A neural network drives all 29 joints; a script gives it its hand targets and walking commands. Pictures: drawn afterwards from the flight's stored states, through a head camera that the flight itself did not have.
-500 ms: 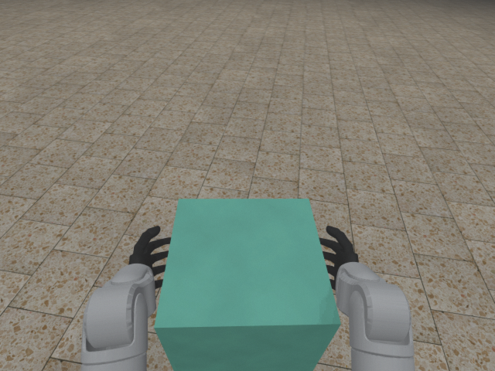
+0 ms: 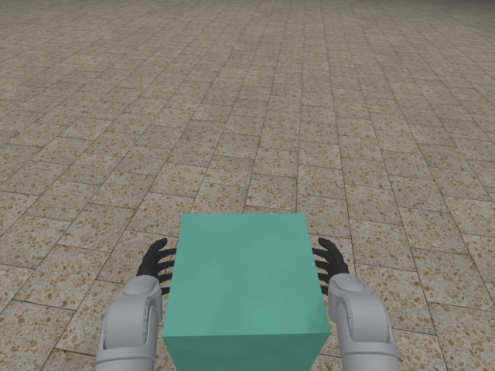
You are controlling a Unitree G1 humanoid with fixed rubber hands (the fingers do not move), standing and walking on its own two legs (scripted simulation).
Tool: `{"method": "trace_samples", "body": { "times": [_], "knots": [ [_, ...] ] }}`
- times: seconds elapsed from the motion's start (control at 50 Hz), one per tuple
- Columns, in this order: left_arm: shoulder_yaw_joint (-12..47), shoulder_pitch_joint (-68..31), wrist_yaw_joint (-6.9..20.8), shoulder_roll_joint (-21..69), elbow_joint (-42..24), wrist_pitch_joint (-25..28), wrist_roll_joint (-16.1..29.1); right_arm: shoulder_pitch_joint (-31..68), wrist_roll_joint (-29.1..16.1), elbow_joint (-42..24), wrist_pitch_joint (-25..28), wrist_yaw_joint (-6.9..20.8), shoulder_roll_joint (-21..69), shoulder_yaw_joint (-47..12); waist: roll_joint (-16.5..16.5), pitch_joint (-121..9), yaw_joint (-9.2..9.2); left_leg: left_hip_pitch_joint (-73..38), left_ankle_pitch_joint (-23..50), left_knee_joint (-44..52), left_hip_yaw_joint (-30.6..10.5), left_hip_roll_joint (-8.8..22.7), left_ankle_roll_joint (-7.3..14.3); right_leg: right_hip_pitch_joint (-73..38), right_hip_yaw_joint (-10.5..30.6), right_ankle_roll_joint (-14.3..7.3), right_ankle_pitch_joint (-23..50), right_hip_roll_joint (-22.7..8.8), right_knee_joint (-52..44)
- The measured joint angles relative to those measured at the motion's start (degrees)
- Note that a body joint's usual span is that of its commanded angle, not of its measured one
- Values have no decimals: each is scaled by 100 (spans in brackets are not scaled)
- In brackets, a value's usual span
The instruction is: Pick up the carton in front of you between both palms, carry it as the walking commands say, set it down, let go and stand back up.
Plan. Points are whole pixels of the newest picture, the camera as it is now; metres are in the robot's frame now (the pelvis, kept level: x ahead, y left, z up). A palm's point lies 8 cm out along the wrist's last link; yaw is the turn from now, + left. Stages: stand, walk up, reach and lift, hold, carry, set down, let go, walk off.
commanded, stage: carry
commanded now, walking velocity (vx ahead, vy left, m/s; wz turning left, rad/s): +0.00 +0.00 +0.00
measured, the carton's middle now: (243, 302) +0.27 +0.00 -0.03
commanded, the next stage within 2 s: hold in 0.62 s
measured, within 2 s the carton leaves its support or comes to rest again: neither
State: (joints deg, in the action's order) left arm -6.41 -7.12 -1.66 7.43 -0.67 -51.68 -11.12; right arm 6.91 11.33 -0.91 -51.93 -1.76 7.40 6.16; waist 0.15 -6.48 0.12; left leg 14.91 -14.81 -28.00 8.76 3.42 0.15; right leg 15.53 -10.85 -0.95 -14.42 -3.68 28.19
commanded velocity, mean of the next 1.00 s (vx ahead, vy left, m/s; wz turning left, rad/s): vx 0.00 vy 0.00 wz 0.00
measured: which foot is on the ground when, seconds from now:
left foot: down 0.00-1.00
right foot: down 0.00-1.00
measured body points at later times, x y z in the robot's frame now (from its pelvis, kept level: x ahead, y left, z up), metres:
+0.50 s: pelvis -0.01 +0.00 +0.00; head -0.03 -0.01 +0.45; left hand +0.29 +0.15 +0.03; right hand +0.29 -0.15 +0.03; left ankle +0.00 +0.11 -0.74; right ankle +0.00 -0.10 -0.74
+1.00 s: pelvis -0.03 +0.01 +0.00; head -0.07 +0.00 +0.45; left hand +0.27 +0.13 +0.04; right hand +0.25 -0.17 +0.04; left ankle +0.00 +0.12 -0.74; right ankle +0.00 -0.11 -0.74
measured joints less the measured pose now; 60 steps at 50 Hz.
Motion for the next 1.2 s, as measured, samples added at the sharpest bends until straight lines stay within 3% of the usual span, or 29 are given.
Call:
{"method": "trace_samples", "body": {
  "times": [0.16, 0.26, 0.4, 0.64, 0.66, 0.74, 0.88, 1.2],
  "knots": [
    [-341, -432, 112, 55, 1092, 936, -270, 432, 264, 1086, 930, 108, 54, 338, 5, 84, -1, 89, 73, -11, 0, 13, 2, 87, -1, -25, 75, 10, 1],
    [-447, -558, 120, 79, 1232, 1243, -298, 563, 287, 1237, 1241, 115, 78, 443, 4, 155, -13, 141, 98, -23, -7, 19, 1, 133, -8, -37, 100, 14, 7],
    [-318, -419, 78, 55, 848, 1056, -183, 428, 162, 860, 1057, 62, 54, 301, -2, 138, -17, 157, 78, -48, -11, 22, -9, 154, -9, -40, 70, 12, 44],
    [-293, -371, 82, 49, 842, 955, -185, 376, 172, 846, 951, 63, 49, 270, 4, 240, -8, -6, 78, -9, -18, 30, -19, -12, -10, -67, 65, 35, 0],
    [-281, -350, 90, 47, 799, 969, -191, 370, 177, 806, 954, 69, 49, 255, 27, 417, 17, -213, 283, 120, -224, -41, 13, -196, 124, -155, 186, 116, -116],
    [-268, -250, 118, 30, 702, 1002, -218, 341, 233, 793, 991, 95, 43, 161, 79, 821, 80, -810, 340, 493, -796, -221, -25, -740, 519, 7, 393, 302, -563],
    [-313, -467, 164, 65, 1050, 1052, -290, 359, 292, 875, 982, 97, 45, 293, 91, 1016, -43, -1150, 299, 578, -755, -239, -29, -1037, 672, -23, 512, 332, -680],
    [-685, -845, 258, 144, 1580, 1043, -524, 832, 566, 1480, 956, 236, 137, 640, 55, 1030, -17, -1190, 308, 321, -745, -315, 51, -1087, 820, 33, 556, 317, -450]
  ]
}}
